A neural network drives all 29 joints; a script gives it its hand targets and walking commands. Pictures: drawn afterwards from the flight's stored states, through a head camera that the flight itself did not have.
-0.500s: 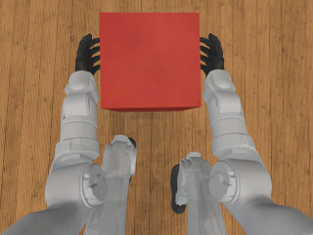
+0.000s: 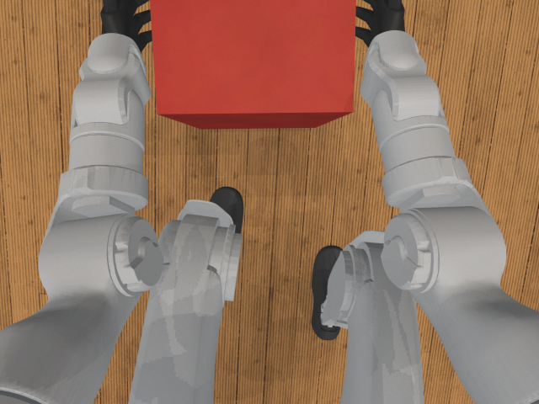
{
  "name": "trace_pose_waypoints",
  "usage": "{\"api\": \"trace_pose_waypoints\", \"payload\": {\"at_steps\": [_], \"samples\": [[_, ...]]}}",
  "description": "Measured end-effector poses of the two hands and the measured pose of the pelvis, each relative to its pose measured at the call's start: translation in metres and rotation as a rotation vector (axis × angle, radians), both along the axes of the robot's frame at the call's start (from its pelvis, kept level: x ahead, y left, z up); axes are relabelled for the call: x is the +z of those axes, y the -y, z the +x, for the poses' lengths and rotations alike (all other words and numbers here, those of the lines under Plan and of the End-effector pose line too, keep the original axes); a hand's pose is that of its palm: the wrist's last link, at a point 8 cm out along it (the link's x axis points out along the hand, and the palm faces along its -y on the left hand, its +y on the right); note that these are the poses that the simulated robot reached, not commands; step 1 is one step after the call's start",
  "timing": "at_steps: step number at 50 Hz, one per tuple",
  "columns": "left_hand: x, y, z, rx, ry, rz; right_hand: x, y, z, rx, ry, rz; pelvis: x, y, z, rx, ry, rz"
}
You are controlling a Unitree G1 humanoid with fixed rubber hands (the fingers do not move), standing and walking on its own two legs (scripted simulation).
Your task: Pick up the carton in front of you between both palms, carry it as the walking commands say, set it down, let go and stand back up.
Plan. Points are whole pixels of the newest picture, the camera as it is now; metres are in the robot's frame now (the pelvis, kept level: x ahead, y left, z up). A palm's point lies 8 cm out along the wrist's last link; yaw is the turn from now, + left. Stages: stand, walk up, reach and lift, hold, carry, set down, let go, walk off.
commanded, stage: set down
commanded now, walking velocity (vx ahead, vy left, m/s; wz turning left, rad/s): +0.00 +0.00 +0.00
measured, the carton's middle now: (256, 50) +0.52 +0.13 -0.22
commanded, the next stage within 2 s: none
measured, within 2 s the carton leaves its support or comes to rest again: rests again in 1.02 s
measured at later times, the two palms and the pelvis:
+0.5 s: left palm (134, 39) +0.49 +0.28 -0.18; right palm (371, 47) +0.55 -0.02 -0.19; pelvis +0.00 -0.01 -0.03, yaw +0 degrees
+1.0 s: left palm (130, 45) +0.48 +0.29 -0.19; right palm (364, 51) +0.55 -0.01 -0.21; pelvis +0.00 +0.00 -0.03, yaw +0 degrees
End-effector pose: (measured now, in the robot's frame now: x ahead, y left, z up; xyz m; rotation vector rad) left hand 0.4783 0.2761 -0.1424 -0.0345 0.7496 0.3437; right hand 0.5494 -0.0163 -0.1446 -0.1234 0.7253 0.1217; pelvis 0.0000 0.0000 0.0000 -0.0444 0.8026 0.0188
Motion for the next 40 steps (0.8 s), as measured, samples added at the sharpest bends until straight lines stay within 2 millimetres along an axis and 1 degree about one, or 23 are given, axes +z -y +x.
{"api": "trace_pose_waypoints", "payload": {"at_steps": [5, 10, 15, 19, 30, 40], "samples": [[-0.015, -0.011, 0.005, 0.005, -0.008, 0.012, -0.022, -0.009, 0.003, 0.020, -0.006, 0.012, -0.012, 0.003, 0.002, -0.004, 0.019, 0.008], [-0.022, -0.009, 0.010, -0.014, -0.015, 0.010, -0.035, -0.006, 0.004, 0.012, -0.015, 0.018, -0.017, 0.003, 0.005, -0.009, 0.025, 0.013], [-0.026, -0.002, 0.014, -0.027, -0.019, -0.003, -0.040, 0.002, 0.005, 0.009, -0.019, 0.013, -0.021, 0.004, 0.007, -0.016, 0.021, 0.016], [-0.030, -0.001, 0.013, -0.032, -0.027, -0.005, -0.043, 0.004, 0.004, 0.018, -0.027, 0.012, -0.023, 0.005, 0.006, -0.024, 0.021, 0.019], [-0.040, -0.007, 0.008, -0.043, -0.054, 0.008, -0.057, 0.001, -0.003, 0.053, -0.047, 0.026, -0.028, 0.006, -0.001, -0.038, 0.042, 0.032], [-0.046, -0.011, 0.008, -0.038, -0.050, 0.008, -0.059, -0.001, -0.003, 0.084, -0.036, 0.050, -0.032, 0.005, -0.004, -0.036, 0.072, 0.040]]}}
